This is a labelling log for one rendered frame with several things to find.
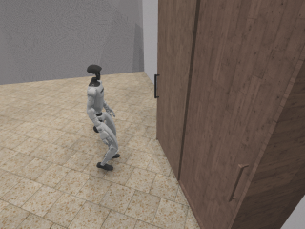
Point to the robot right hand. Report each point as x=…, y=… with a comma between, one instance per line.
x=104, y=135

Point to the wardrobe door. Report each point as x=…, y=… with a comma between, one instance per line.
x=245, y=55
x=177, y=30

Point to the robot head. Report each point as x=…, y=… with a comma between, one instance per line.
x=95, y=69

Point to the handle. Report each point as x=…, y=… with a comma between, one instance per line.
x=155, y=85
x=235, y=181

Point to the right robot upper arm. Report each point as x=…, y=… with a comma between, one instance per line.
x=91, y=94

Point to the robot left hand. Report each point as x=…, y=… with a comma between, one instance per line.
x=109, y=111

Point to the right robot foot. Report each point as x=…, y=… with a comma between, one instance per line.
x=105, y=167

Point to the robot right forearm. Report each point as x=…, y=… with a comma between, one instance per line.
x=95, y=120

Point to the robot left forearm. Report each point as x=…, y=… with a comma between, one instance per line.
x=105, y=105

